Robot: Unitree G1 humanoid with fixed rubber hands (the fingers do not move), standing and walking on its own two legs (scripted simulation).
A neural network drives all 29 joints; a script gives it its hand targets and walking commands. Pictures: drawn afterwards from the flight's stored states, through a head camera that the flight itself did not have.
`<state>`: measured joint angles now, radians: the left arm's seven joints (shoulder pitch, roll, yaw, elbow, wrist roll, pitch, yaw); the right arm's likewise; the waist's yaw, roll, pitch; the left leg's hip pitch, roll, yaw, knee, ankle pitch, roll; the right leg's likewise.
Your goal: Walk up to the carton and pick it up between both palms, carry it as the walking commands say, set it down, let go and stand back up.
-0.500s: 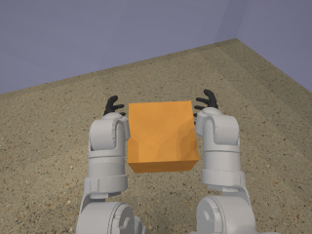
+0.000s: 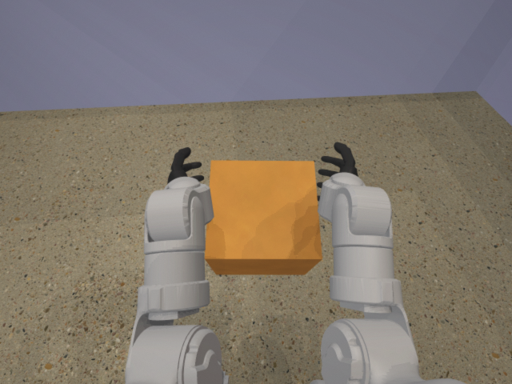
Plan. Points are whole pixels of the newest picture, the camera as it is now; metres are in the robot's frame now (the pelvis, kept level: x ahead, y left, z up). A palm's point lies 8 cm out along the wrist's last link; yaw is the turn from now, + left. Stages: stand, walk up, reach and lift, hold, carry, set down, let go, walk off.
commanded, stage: carry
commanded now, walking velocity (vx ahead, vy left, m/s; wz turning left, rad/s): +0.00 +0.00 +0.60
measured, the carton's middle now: (261, 222) +0.37 -0.01 +0.02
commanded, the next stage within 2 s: hold in 1.62 s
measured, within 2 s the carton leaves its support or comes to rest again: neither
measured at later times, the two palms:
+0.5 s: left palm (109, 243) +0.28 +0.20 +0.11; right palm (276, 195) +0.36 -0.02 +0.11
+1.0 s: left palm (112, 232) +0.28 +0.19 +0.13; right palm (283, 185) +0.36 -0.03 +0.13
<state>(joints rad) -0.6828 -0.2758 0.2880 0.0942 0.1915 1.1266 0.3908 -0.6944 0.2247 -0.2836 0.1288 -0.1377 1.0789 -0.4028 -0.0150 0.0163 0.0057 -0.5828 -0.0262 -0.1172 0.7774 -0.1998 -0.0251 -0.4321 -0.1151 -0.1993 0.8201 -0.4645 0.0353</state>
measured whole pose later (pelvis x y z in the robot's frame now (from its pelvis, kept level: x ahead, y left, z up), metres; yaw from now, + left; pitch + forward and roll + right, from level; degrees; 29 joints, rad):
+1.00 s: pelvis -0.01 -0.02 +0.01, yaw +16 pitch +1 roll +0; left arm -0.62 -0.28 0.28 0.07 0.19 1.12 0.35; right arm -0.67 0.23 -0.28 0.12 -0.14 1.08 -0.39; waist 0.01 0.02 0.01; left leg -0.51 -0.09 -0.16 0.63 -0.13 -0.03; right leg -0.35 -0.06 -0.14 0.74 -0.40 -0.01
